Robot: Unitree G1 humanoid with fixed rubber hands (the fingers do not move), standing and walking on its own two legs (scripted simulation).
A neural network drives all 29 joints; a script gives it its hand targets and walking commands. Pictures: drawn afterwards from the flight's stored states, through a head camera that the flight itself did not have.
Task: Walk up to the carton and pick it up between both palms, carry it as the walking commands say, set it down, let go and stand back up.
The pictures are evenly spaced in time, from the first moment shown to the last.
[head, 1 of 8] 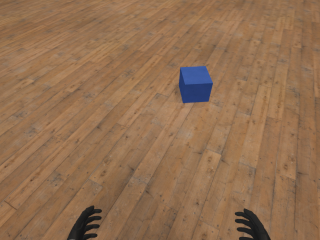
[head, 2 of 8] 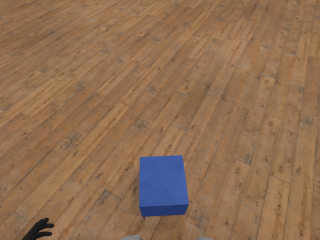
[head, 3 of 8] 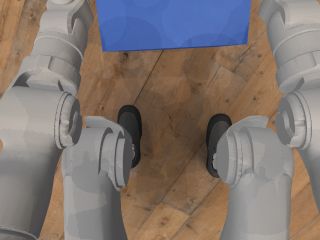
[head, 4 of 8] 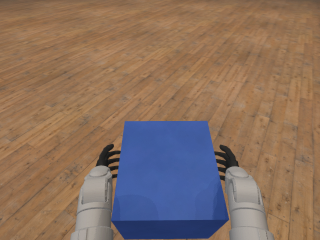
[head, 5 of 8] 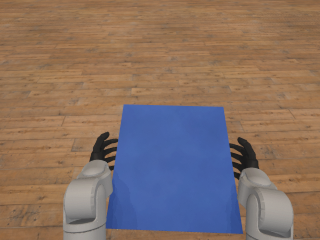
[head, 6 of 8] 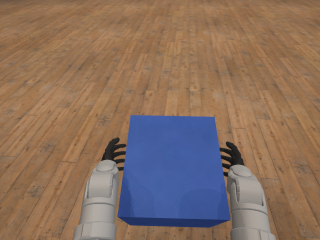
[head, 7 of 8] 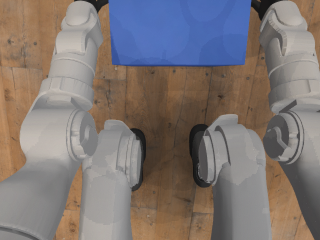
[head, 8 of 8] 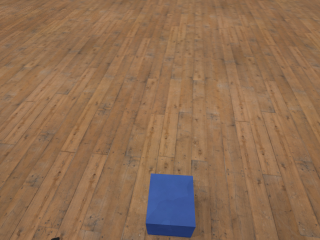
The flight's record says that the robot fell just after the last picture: no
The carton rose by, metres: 0.69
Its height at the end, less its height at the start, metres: +0.00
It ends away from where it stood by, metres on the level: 1.31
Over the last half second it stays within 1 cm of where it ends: yes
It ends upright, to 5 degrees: yes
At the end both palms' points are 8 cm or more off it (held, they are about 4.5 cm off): yes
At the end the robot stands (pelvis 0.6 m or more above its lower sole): yes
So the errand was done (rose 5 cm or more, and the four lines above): yes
